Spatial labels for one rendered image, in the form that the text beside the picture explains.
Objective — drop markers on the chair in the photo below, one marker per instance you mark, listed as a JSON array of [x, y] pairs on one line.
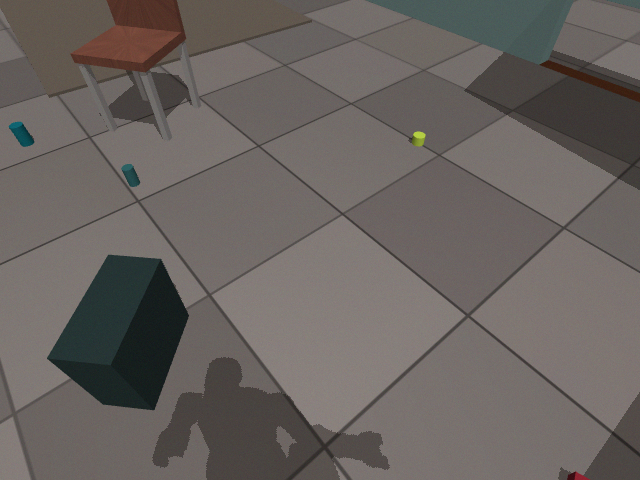
[[145, 32]]

